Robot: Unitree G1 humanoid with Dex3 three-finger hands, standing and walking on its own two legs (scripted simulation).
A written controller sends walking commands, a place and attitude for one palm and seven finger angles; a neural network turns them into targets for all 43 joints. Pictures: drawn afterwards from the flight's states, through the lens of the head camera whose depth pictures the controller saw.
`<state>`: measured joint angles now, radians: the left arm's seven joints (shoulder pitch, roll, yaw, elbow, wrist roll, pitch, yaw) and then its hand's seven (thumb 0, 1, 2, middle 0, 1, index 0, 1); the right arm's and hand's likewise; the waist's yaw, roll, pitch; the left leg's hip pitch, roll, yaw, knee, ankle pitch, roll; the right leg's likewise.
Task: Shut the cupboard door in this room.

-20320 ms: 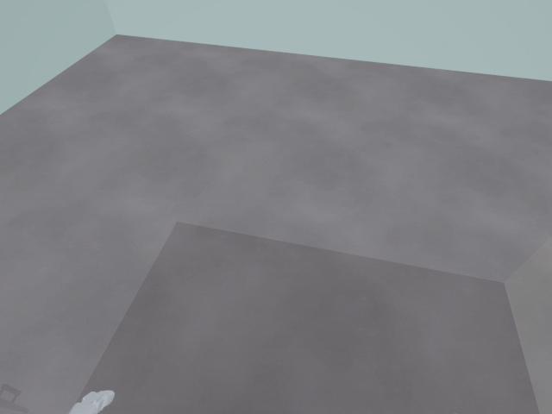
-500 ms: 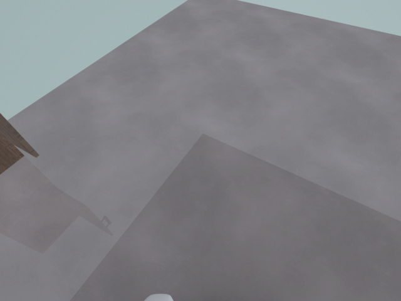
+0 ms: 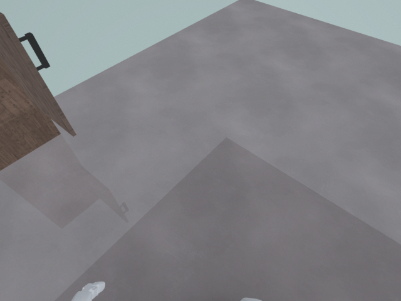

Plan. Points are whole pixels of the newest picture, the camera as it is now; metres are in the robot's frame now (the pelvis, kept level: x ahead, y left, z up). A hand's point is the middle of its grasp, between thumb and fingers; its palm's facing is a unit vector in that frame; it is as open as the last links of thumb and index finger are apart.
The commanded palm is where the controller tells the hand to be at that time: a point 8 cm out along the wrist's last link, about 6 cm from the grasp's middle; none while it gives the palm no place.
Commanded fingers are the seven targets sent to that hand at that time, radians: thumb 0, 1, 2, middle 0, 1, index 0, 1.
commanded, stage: turn or walk to find it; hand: left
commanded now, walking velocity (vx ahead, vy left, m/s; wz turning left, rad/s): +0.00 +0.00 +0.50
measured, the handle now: (33, 53) +0.96 +0.70 -0.05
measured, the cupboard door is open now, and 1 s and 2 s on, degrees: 93 93 93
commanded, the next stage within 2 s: stand and wait in 1.38 s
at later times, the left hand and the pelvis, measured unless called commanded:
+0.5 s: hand out of the picture -0.04 +0.17 -0.15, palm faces +0.35 -0.90 -0.26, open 7.4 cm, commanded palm none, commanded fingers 0.00 0.90 0.90 -0.20 -0.30 -0.20 -0.30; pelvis -0.01 -0.03 +0.01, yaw +18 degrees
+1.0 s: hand out of the picture +0.11 +0.30 -0.16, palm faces +0.44 -0.88 -0.19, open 7.4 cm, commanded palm none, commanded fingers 0.00 0.90 0.90 -0.20 -0.30 -0.20 -0.30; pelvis +0.12 +0.09 +0.00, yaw +27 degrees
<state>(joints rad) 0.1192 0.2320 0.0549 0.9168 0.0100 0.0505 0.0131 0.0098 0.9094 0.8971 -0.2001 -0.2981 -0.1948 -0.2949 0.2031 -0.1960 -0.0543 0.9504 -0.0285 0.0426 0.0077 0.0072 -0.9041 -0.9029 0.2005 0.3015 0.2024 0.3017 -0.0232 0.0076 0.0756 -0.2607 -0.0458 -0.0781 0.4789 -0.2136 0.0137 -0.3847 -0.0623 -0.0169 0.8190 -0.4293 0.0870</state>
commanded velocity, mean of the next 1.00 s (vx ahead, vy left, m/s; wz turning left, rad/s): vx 0.26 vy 0.00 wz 0.39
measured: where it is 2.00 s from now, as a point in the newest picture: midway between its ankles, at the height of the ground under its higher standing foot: (155, 254)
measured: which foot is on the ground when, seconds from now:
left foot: down 0.00-0.08, up 0.10-0.62, down 0.64-1.00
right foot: up 0.00-0.04, down 0.06-0.64, up 0.66-1.00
